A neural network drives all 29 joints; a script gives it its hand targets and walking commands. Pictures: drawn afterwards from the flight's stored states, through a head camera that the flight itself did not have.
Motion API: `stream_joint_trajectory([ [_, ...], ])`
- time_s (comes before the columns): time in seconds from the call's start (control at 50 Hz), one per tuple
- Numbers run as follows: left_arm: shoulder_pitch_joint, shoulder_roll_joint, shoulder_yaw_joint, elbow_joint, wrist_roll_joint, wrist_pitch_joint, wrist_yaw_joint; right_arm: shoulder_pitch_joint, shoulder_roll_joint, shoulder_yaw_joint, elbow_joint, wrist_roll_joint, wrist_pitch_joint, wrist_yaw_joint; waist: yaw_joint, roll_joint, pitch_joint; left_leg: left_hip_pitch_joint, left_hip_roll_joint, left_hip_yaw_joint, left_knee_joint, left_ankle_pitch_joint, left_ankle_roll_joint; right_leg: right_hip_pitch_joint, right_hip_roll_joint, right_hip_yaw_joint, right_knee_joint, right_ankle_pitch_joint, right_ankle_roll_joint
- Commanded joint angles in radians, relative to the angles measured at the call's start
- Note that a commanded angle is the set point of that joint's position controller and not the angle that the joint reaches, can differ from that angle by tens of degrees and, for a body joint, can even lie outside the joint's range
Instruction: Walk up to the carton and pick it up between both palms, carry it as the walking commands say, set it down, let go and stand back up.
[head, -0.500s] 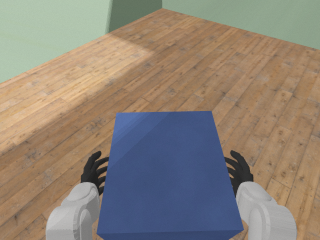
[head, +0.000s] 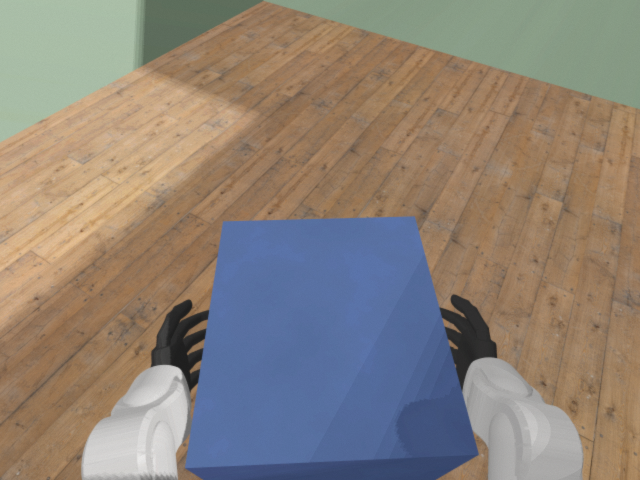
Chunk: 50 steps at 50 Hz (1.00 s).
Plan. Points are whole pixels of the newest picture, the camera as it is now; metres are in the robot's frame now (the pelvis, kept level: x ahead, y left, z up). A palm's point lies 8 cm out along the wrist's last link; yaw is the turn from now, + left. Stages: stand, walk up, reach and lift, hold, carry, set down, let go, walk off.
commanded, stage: carry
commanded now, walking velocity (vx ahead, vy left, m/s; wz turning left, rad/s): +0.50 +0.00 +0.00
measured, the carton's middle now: (323, 361) +0.26 +0.00 +0.00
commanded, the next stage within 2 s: none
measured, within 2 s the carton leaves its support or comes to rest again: neither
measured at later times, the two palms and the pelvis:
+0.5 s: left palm (202, 161) +0.57 +0.17 +0.06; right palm (397, 147) +0.60 -0.15 +0.06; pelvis +0.36 -0.01 +0.00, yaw +7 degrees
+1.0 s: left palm (193, 45) +0.95 +0.24 +0.07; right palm (341, 45) +0.93 -0.08 +0.08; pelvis +0.72 +0.09 +0.01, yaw +0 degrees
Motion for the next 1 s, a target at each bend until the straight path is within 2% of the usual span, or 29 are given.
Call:
stream_joint_trajectory([
  [0.0, -0.403, -0.842, -0.79, -0.195, -0.254, -0.059, -0.13, -0.418, 0.861, 0.755, -0.175, 0.284, -0.057, 0.142, 0.014, 0.124, -0.369, 0.47, 0.289, -0.35, -0.245, 0.266, 0.033, -0.196, -0.046, 0.012, -0.124, 0.05, -0.005],
  [0.08, -0.33, -0.812, -0.785, -0.183, -0.214, -0.086, -0.115, -0.358, 0.79, 0.776, -0.192, 0.277, -0.078, 0.148, 0.016, 0.139, -0.341, 0.483, 0.259, -0.24, -0.261, 0.275, 0.025, -0.242, -0.034, -0.047, -0.301, 0.138, 0.001],
  [0.1, -0.341, -0.811, -0.796, -0.195, -0.217, -0.085, -0.108, -0.347, 0.768, 0.762, -0.204, 0.272, -0.079, 0.145, 0.014, 0.178, -0.316, 0.489, 0.246, -0.218, -0.273, 0.274, 0.017, -0.259, -0.031, -0.064, -0.337, 0.181, 0.004],
  [0.16, -0.341, -0.765, -0.793, -0.22, -0.217, -0.072, -0.102, -0.358, 0.724, 0.765, -0.233, 0.272, -0.066, 0.14, 0.012, 0.121, -0.228, 0.445, 0.217, -0.16, -0.312, 0.188, 0.013, -0.242, -0.025, -0.104, -0.484, 0.286, 0.012],
  [0.2, -0.334, -0.732, -0.785, -0.192, -0.213, -0.051, -0.093, -0.312, 0.679, 0.718, -0.195, 0.246, -0.044, 0.13, 0.012, 0.13, -0.168, 0.47, 0.184, -0.132, -0.316, 0.306, -0.001, -0.248, 0.005, -0.147, -0.54, 0.335, 0.007],
  [0.24, -0.35, -0.697, -0.805, -0.209, -0.231, -0.032, -0.091, -0.267, 0.646, 0.693, -0.178, 0.23, -0.033, 0.119, 0.005, 0.173, -0.147, 0.506, 0.216, -0.14, -0.3, 0.344, 0.005, -0.254, 0.013, -0.161, -0.61, 0.352, 0.002],
  [0.26, -0.371, -0.7, -0.803, -0.215, -0.237, -0.026, -0.092, -0.302, 0.65, 0.696, -0.193, 0.232, -0.028, 0.116, 0.005, 0.173, -0.12, 0.521, 0.209, -0.125, -0.271, 0.457, -0.004, -0.249, 0.023, -0.171, -0.623, 0.334, -0.007],
  [0.32, -0.371, -0.672, -0.79, -0.22, -0.25, -0.008, -0.086, -0.328, 0.631, 0.679, -0.229, 0.229, -0.007, 0.1, 0.013, 0.165, -0.183, 0.528, 0.186, -0.059, -0.097, 0.754, -0.048, -0.065, 0.1, -0.214, -0.691, 0.301, -0.038],
  [0.34, -0.34, -0.661, -0.77, -0.191, -0.24, 0.003, -0.082, -0.33, 0.619, 0.677, -0.211, 0.231, 0.006, 0.099, 0.029, 0.147, -0.228, 0.482, 0.177, -0.032, 0.024, 0.749, -0.071, 0.079, 0.107, -0.215, -0.74, 0.319, -0.055],
  [0.36, -0.311, -0.659, -0.77, -0.19, -0.243, 0.007, -0.08, -0.315, 0.598, 0.67, -0.229, 0.223, 0.011, 0.099, 0.057, 0.154, -0.307, 0.372, 0.151, -0.017, 0.203, 0.696, -0.094, 0.297, 0.068, -0.158, -0.722, 0.291, -0.09],
  [0.38, -0.307, -0.632, -0.756, -0.17, -0.234, 0.014, -0.08, -0.325, 0.58, 0.667, -0.203, 0.219, 0.023, 0.098, 0.086, 0.023, -0.432, 0.135, 0.103, -0.028, 0.493, 0.527, -0.123, 0.567, -0.117, 0.101, -0.718, 0.238, -0.194],
  [0.4, -0.298, -0.658, -0.733, -0.158, -0.238, 0.001, -0.087, -0.362, 0.609, 0.689, -0.236, 0.246, 0.019, 0.102, 0.091, -0.277, -0.49, -0.136, -0.048, -0.049, 0.878, 0.002, -0.148, 0.736, -0.327, 0.486, -0.844, 0.329, -0.322],
  [0.42, -0.363, -0.7, -0.756, -0.18, -0.264, -0.008, -0.087, -0.382, 0.658, 0.695, -0.237, 0.259, 0.011, 0.108, 0.07, -0.249, -0.423, -0.291, -0.069, -0.174, 1.002, -0.35, -0.117, 0.705, -0.384, 0.544, -0.892, 0.564, -0.354],
  [0.44, -0.395, -0.737, -0.772, -0.211, -0.275, -0.019, -0.093, -0.405, 0.727, 0.722, -0.211, 0.275, 0.001, 0.115, 0.07, -0.14, -0.405, -0.319, 0.014, -0.276, 1.014, -0.3, -0.099, 0.689, -0.359, 0.432, -0.863, 0.687, -0.305],
  [0.46, -0.419, -0.79, -0.782, -0.209, -0.276, -0.034, -0.105, -0.425, 0.767, 0.738, -0.209, 0.272, -0.014, 0.122, 0.068, -0.042, -0.4, -0.275, 0.05, -0.301, 0.911, -0.217, -0.088, 0.599, -0.337, 0.37, -0.896, 0.595, -0.252],
  [0.48, -0.417, -0.811, -0.776, -0.197, -0.275, -0.035, -0.108, -0.408, 0.788, 0.734, -0.174, 0.271, -0.015, 0.127, 0.065, 0.007, -0.372, -0.215, 0.094, -0.287, 0.76, -0.181, -0.096, 0.502, -0.31, 0.284, -0.941, 0.426, -0.189],
  [0.52, -0.433, -0.849, -0.803, -0.206, -0.3, -0.047, -0.128, -0.389, 0.811, 0.724, -0.188, 0.241, -0.042, 0.124, 0.058, -0.038, -0.312, -0.168, 0.074, -0.209, 0.501, -0.163, -0.11, 0.451, -0.242, 0.129, -0.954, 0.409, -0.159],
  [0.56, -0.398, -0.804, -0.794, -0.188, -0.296, -0.047, -0.133, -0.366, 0.801, 0.722, -0.164, 0.219, -0.049, 0.111, 0.059, -0.112, -0.275, -0.155, 0.054, -0.157, 0.31, -0.141, -0.115, 0.43, -0.228, 0.081, -0.985, 0.428, -0.159],
  [0.62, -0.375, -0.744, -0.791, -0.223, -0.305, -0.053, -0.145, -0.35, 0.775, 0.734, -0.208, 0.2, -0.053, 0.089, 0.058, -0.197, -0.225, -0.133, 0.015, -0.073, 0.107, 0.022, -0.121, 0.452, -0.179, -0.028, -0.967, 0.609, -0.117],
  [0.74, -0.348, -0.638, -0.767, -0.236, -0.277, -0.017, -0.128, -0.337, 0.712, 0.72, -0.214, 0.201, -0.005, 0.073, 0.054, -0.182, -0.189, -0.014, -0.028, -0.009, -0.013, 0.147, -0.084, 0.475, -0.174, -0.088, -0.854, 0.864, -0.08],
  [0.78, -0.35, -0.616, -0.749, -0.224, -0.259, 0.001, -0.119, -0.284, 0.686, 0.701, -0.17, 0.202, 0.009, 0.069, 0.016, -0.148, -0.317, 0.277, -0.063, 0.008, -0.037, 0.124, -0.046, 0.4, -0.129, -0.124, -0.601, 0.887, -0.045],
  [0.8, -0.361, -0.598, -0.743, -0.23, -0.25, 0.007, -0.117, -0.284, 0.667, 0.694, -0.176, 0.209, 0.008, 0.071, -0.017, -0.085, -0.373, 0.482, 0.023, -0.105, -0.02, 0.07, -0.012, 0.226, -0.101, -0.123, -0.406, 0.726, -0.021],
  [0.82, -0.371, -0.614, -0.755, -0.24, -0.25, 0.016, -0.114, -0.315, 0.657, 0.682, -0.164, 0.215, 0.007, 0.076, -0.025, 0.184, -0.405, 0.654, 0.287, -0.508, -0.116, 0.056, 0.095, -0.078, 0.02, -0.144, -0.077, 0.348, 0.035],
  [0.84, -0.368, -0.637, -0.764, -0.229, -0.261, 0.011, -0.118, -0.351, 0.683, 0.705, -0.178, 0.245, 0.001, 0.082, -0.007, 0.269, -0.409, 0.757, 0.395, -0.726, -0.192, 0.252, 0.156, -0.289, 0.106, -0.038, 0.14, -0.14, 0.026],
  [0.86, -0.393, -0.675, -0.783, -0.204, -0.277, 0.004, -0.12, -0.366, 0.717, 0.697, -0.173, 0.256, -0.003, 0.088, 0.004, 0.184, -0.38, 0.671, 0.392, -0.623, -0.168, 0.392, 0.13, -0.315, 0.031, 0.033, 0.203, -0.138, 0.007],
  [0.9, -0.372, -0.769, -0.782, -0.183, -0.276, -0.022, -0.134, -0.433, 0.795, 0.734, -0.209, 0.273, -0.032, 0.114, 0.012, 0.067, -0.367, 0.552, 0.335, -0.476, -0.2, 0.294, 0.048, -0.296, -0.046, 0.079, 0.1, 0.011, -0.018],
  [0.94, -0.365, -0.825, -0.779, -0.166, -0.254, -0.044, -0.132, -0.429, 0.845, 0.754, -0.2, 0.286, -0.052, 0.132, 0.017, 0.112, -0.371, 0.506, 0.288, -0.351, -0.209, 0.323, 0.02, -0.235, -0.063, 0.052, -0.049, 0.054, -0.008],
  [0.96, -0.363, -0.824, -0.789, -0.159, -0.242, -0.051, -0.125, -0.391, 0.831, 0.741, -0.174, 0.278, -0.057, 0.139, 0.017, 0.164, -0.355, 0.49, 0.279, -0.321, -0.229, 0.342, 0.017, -0.234, -0.046, 0.022, -0.112, 0.072, -0.004],
  [0.98, -0.367, -0.824, -0.793, -0.178, -0.234, -0.062, -0.124, -0.392, 0.823, 0.756, -0.188, 0.284, -0.066, 0.144, 0.016, 0.165, -0.344, 0.489, 0.274, -0.293, -0.252, 0.313, 0.02, -0.242, -0.045, 0.004, -0.165, 0.088, -0.003],
])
